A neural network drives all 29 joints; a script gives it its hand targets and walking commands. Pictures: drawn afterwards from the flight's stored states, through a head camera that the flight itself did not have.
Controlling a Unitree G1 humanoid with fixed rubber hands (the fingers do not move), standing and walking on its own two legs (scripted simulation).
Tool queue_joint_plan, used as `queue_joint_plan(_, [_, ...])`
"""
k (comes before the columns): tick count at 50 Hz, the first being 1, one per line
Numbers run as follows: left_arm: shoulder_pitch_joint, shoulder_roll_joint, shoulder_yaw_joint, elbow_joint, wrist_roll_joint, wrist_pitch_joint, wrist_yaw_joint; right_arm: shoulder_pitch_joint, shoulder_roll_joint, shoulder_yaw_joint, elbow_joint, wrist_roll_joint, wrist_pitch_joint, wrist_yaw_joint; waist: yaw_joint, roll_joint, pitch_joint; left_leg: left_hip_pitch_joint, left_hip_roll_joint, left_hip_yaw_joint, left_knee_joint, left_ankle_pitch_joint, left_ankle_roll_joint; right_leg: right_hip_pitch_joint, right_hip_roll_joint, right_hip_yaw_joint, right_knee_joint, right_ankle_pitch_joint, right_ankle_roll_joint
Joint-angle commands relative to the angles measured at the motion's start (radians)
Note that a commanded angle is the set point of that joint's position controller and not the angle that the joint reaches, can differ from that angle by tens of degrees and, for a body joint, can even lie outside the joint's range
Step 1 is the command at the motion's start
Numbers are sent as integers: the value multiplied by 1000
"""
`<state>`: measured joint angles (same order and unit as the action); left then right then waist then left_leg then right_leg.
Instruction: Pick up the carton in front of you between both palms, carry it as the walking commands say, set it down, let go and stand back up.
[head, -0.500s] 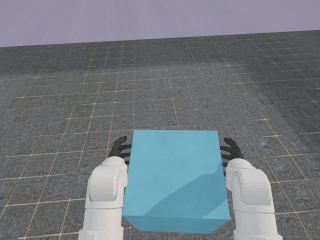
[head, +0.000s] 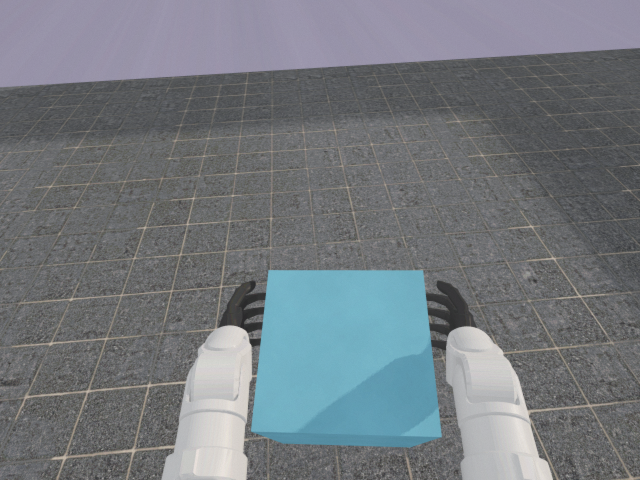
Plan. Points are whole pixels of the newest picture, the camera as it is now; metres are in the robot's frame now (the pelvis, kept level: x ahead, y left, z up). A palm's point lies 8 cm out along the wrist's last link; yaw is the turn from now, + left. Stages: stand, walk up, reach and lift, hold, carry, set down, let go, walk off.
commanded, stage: carry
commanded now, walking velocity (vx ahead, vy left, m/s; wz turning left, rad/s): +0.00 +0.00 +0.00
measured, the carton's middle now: (345, 366) +0.31 +0.00 -0.07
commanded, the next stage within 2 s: hold in 1.28 s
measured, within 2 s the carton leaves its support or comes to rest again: neither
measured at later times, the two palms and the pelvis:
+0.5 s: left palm (231, 349) +0.27 +0.15 +0.05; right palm (472, 352) +0.27 -0.15 +0.05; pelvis -0.03 +0.00 +0.00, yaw +0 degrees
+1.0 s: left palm (235, 358) +0.26 +0.14 +0.05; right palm (481, 361) +0.26 -0.15 +0.05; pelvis -0.04 -0.01 +0.00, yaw +0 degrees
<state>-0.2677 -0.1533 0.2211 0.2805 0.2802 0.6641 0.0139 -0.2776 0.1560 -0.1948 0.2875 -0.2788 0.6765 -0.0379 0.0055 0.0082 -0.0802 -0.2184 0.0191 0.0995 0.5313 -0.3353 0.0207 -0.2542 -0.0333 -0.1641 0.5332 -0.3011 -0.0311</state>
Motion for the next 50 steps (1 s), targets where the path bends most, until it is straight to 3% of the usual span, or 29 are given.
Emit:
queue_joint_plan(1, [-483, -905, -579, -104, -274, -44, -241, -459, 934, 566, -112, 279, -51, 238, -5, -7, -271, 52, 127, -117, -75, 347, 28, 126, -121, 123, -64, 302, -8])
queue_joint_plan(4, [-427, -913, -612, -141, -292, 12, -235, -425, 949, 612, -162, 303, 3, 236, -4, -1, -296, 71, 127, -115, -73, 353, 27, 119, -125, 125, -66, 312, -9])
queue_joint_plan(8, [-386, -863, -538, -90, -249, 52, -228, -381, 906, 531, -105, 263, 45, 236, -3, 4, -265, 40, 127, -115, -83, 332, 26, 111, -126, 123, -75, 296, -9])
queue_joint_plan(11, [-402, -846, -501, -72, -234, 44, -230, -389, 898, 491, -74, 248, 38, 238, -3, 3, -214, 7, 127, -114, -97, 297, 24, 92, -127, 126, -88, 278, -11])
queue_joint_plan(17, [-465, -900, -526, -82, -264, 28, -239, -465, 940, 527, -101, 275, 19, 244, -6, -2, -187, -10, 124, -120, -116, 234, 25, 66, -124, 132, -113, 220, -12])
queue_joint_plan(26, [-427, -914, -567, -109, -284, 35, -244, -411, 955, 561, -120, 286, 27, 245, -6, -9, -284, 23, 119, -114, -94, 244, 23, 94, -130, 133, -102, 254, -17])
queue_joint_plan(41, [-429, -878, -520, -71, -253, 26, -239, -423, 927, 521, -82, 263, 18, 242, -5, -5, -234, -14, 117, -114, -104, 209, 17, 64, -131, 136, -119, 233, -20])
queue_joint_plan(50, [-452, -910, -555, -103, -282, 23, -246, -441, 957, 556, -115, 284, 16, 245, -5, -12, -256, -9, 115, -111, -99, 200, 14, 64, -132, 137, -122, 234, -21])
